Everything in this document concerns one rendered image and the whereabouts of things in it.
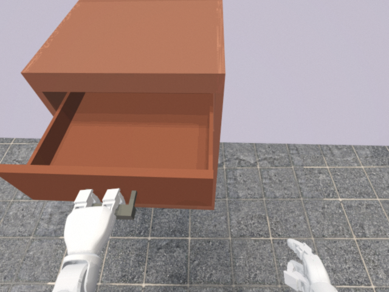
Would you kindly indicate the right robot hand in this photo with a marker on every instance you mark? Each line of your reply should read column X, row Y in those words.
column 300, row 276

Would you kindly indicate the cabinet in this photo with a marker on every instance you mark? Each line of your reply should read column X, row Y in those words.
column 162, row 46

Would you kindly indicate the left robot hand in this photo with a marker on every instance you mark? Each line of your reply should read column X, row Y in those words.
column 87, row 228

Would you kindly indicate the drawer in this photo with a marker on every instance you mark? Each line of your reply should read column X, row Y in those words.
column 159, row 144

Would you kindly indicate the handle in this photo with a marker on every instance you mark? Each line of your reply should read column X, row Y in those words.
column 124, row 211

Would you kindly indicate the left robot forearm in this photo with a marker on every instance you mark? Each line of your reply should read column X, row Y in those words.
column 79, row 273

